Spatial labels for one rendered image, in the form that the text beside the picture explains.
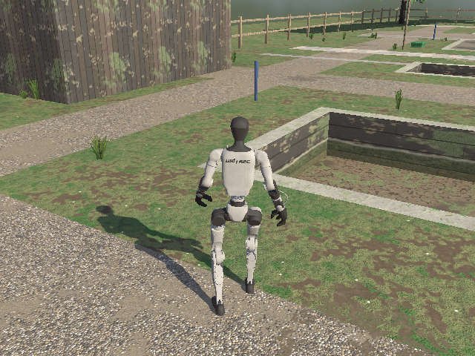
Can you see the robot left hand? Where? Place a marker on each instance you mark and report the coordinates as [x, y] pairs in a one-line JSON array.
[[199, 202]]

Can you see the robot right hand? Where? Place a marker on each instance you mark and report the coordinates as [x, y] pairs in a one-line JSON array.
[[282, 215]]

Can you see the robot left thigh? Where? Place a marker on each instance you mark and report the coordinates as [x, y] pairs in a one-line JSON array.
[[218, 221]]

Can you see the robot right upper arm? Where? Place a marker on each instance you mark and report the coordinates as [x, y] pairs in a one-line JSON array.
[[262, 157]]

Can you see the humanoid robot torso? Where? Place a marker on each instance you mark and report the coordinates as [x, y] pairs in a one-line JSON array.
[[238, 170]]

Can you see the right robot forearm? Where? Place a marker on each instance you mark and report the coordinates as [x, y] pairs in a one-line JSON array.
[[276, 198]]

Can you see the left robot forearm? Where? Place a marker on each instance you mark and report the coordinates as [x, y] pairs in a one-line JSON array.
[[201, 190]]

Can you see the robot left upper arm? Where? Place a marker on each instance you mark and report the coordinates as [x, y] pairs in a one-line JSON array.
[[211, 165]]

